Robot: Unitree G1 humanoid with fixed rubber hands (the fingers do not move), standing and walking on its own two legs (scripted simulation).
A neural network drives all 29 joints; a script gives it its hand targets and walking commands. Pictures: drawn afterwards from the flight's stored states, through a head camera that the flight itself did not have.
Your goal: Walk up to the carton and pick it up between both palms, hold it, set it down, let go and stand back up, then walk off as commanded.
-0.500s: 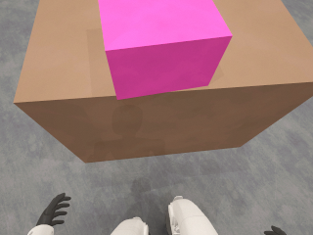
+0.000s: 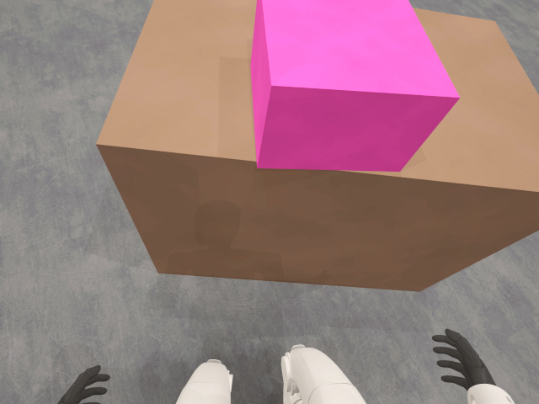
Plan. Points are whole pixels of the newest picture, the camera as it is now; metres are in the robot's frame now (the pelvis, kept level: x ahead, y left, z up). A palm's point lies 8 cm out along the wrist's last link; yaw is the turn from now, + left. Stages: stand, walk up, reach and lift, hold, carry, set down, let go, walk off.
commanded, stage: walk off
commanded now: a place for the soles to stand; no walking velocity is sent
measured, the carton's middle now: (332, 77) +0.66 -0.05 +0.06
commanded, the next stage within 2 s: none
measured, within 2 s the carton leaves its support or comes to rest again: neither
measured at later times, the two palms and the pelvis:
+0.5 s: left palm out of the picture +0.07 +0.18 -0.13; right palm out of the picture +0.02 -0.44 -0.12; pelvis -0.06 -0.11 -0.03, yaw -5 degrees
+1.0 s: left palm out of the picture +0.00 +0.19 -0.07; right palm out of the picture -0.08 -0.43 -0.13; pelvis -0.13 -0.10 -0.01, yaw -2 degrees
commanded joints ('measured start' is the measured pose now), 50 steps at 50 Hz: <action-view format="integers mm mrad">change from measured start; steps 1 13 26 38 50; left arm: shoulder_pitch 33 28 -25 80 -18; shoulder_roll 209 214 312 245 303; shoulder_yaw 107 110 140 144 167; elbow -62 -101 -50 -32 -30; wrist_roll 19 39 39 24 50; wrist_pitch -28 -30 -72 -112 -90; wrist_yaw -12 -16 -2 43 26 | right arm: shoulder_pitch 140 176 111 212 344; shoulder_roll -316 -339 -317 -310 -322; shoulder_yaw -91 -94 -87 -77 -95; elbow -70 -84 -42 -24 35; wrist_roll -68 -57 -42 -57 -69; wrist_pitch -29 -41 35 44 53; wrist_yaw -48 -52 -35 22 57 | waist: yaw -109 -110 -41 -42 -88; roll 245 233 -34 -60 -176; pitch -242 -237 -162 -291 -230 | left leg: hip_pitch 364 300 -231 -320 -74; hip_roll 259 315 -156 -111 -78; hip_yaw -287 -334 -226 -175 0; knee -270 -263 580 529 253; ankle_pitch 841 626 -90 0 -99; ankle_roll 80 220 22 -7 8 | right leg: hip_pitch -212 -182 89 460 129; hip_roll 0 -43 -440 -380 -359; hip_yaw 173 128 659 441 356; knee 176 94 -949 -779 -903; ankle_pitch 8 -6 -57 89 -332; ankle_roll -47 -36 -145 -115 -140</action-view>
